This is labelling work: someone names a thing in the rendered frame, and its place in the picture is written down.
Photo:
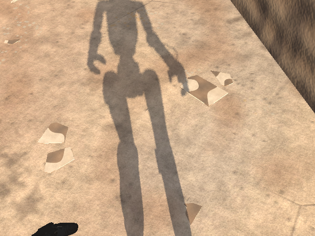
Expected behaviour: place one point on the left robot hand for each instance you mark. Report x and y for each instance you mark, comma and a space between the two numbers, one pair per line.
57, 229

